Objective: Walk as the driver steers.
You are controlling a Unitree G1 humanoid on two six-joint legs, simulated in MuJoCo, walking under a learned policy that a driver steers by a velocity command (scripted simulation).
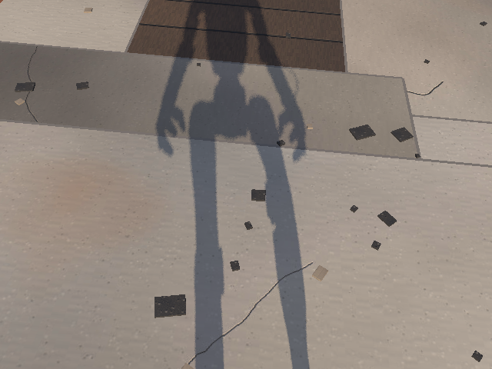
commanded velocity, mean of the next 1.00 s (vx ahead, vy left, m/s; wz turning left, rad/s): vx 0.48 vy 0.00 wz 0.41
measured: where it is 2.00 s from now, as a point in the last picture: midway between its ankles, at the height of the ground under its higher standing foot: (197, 292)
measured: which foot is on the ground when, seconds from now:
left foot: down 0.00-0.28, up 0.30-0.78, down 0.80-1.00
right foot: up 0.00-0.26, down 0.28-0.82, up 0.84-1.00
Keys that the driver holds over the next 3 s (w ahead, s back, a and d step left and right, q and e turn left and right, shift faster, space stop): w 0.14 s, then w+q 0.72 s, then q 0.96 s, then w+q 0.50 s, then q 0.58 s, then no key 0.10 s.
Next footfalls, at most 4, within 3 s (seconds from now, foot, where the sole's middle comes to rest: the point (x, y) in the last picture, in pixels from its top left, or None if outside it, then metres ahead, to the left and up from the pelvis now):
0.28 right None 0.35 -0.09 -0.78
0.80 left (191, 329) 0.59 0.15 -0.78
1.40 right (205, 253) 0.84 0.13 -0.78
1.84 left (169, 320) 0.62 0.22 -0.78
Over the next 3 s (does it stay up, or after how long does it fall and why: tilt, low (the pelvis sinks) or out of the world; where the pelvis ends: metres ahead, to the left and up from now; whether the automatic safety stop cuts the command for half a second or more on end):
stays up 0.78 0.40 -0.01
